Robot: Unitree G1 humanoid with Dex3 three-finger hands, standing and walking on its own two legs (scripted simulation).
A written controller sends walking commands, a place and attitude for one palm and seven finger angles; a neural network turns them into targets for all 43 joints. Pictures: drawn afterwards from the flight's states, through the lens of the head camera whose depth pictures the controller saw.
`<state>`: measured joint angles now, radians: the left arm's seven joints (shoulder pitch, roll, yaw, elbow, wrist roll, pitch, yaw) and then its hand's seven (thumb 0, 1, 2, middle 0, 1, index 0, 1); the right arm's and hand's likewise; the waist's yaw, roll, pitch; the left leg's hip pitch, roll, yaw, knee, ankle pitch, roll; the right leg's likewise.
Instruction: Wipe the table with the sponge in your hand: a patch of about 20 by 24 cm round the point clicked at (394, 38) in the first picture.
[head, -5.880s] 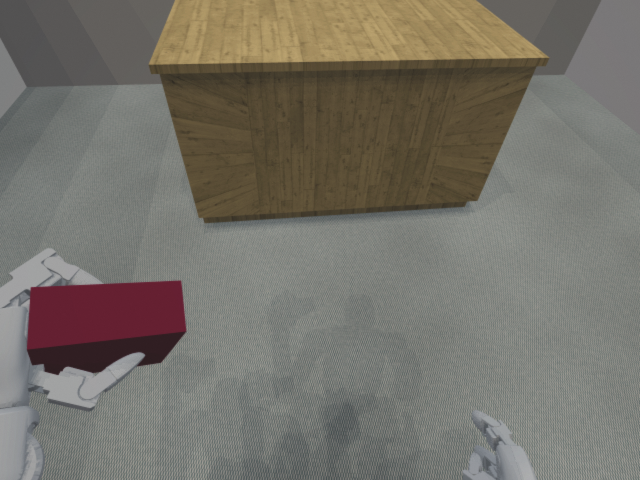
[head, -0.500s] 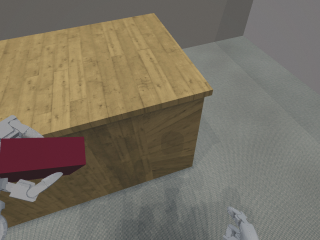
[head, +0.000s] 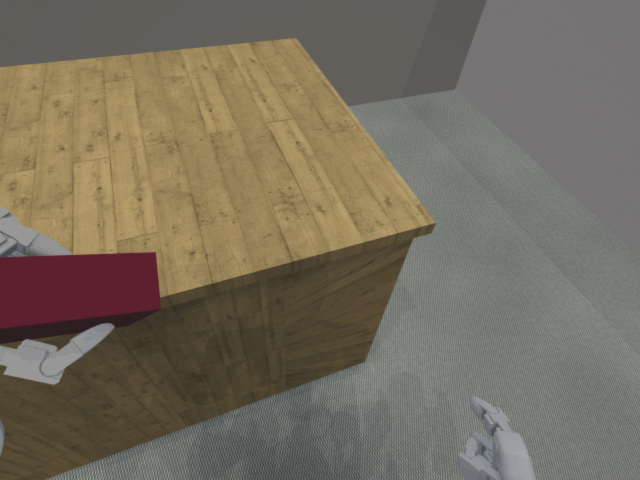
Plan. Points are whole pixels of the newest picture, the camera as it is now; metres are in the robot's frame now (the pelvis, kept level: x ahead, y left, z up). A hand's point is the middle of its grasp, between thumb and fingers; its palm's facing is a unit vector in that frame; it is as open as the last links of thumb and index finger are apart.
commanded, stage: take the last steps up to it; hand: left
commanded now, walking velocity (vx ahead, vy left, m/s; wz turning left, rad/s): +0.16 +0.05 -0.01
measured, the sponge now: (94, 297) +0.24 +0.23 +0.16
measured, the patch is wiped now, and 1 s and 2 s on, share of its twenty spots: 0.00 0.00 0.00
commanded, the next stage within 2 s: come to a stop and stand still in 0.20 s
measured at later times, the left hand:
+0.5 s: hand (126, 271) +0.27 +0.21 +0.16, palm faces +0.34 -0.84 -0.42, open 9.4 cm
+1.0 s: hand (119, 322) +0.22 +0.19 +0.17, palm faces +0.32 -0.84 -0.43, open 9.4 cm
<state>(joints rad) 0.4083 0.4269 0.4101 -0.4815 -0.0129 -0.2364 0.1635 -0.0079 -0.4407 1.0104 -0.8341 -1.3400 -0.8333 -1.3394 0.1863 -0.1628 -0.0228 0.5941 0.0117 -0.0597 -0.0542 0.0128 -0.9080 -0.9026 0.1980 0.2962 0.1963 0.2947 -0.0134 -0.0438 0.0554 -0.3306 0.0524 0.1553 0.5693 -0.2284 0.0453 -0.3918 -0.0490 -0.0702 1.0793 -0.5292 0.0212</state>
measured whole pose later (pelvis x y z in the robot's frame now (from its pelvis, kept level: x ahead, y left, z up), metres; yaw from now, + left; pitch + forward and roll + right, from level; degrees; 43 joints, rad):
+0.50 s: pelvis +0.04 -0.02 +0.01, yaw +0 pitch +0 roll +2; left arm 0.46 0.34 0.31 -0.45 -0.01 -0.19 0.15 -0.01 -0.44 1.01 -0.83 -1.34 -0.83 -1.34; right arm 0.17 -0.25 -0.01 0.62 0.01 -0.05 -0.06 0.01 -0.91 -0.90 0.20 0.30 0.20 0.30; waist -0.03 -0.02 0.07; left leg -0.38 0.03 0.07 0.83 -0.40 -0.03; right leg -0.21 -0.04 -0.12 0.49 -0.28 -0.04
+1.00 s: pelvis +0.00 -0.03 +0.01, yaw -1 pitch -2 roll +0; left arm 0.49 0.35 0.30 -0.51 -0.03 -0.15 0.13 -0.01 -0.44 1.01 -0.83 -1.34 -0.83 -1.34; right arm 0.20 -0.15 0.04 0.61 0.00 -0.06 -0.02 0.01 -0.90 -0.90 0.21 0.30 0.21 0.30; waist 0.00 0.03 0.05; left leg -0.35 0.06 0.02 0.62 -0.31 -0.02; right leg -0.22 0.04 -0.07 0.49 -0.25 -0.06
